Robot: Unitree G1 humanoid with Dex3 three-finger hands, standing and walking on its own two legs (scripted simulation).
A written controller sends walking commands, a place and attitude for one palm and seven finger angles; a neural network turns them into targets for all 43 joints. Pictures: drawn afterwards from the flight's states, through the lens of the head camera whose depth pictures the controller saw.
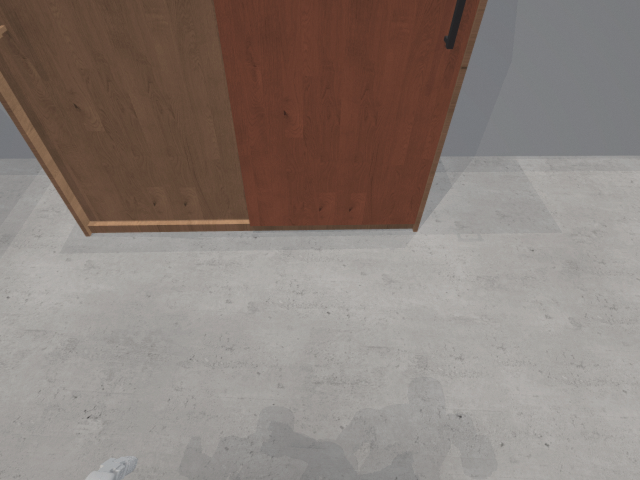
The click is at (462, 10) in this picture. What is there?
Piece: wardrobe's sliding door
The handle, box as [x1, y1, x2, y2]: [444, 0, 465, 48]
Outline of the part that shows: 465,0 457,0 449,33 447,36 444,37 446,43 445,46 447,48 452,48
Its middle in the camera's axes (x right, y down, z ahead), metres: +0.36 -0.65 +0.99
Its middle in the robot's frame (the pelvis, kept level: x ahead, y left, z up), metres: +1.22 -0.29 +0.19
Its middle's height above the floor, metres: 0.96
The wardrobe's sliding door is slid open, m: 0.00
